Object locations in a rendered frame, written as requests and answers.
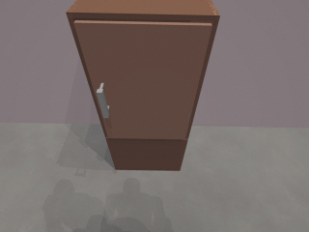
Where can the cupboard door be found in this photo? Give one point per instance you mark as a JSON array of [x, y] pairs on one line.
[[150, 71]]

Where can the handle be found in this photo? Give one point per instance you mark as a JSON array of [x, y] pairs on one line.
[[102, 102]]

